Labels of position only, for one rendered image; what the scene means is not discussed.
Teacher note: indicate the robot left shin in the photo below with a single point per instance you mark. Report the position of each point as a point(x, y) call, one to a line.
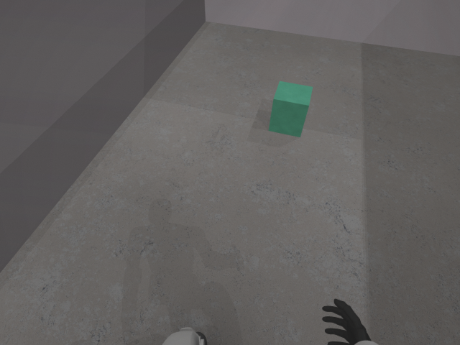
point(188, 329)

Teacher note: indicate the left robot thigh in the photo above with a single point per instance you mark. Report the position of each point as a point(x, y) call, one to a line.
point(184, 338)

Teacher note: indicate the carton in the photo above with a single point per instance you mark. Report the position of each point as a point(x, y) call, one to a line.
point(289, 108)

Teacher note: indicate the robot right hand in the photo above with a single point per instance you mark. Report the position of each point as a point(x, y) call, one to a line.
point(355, 331)

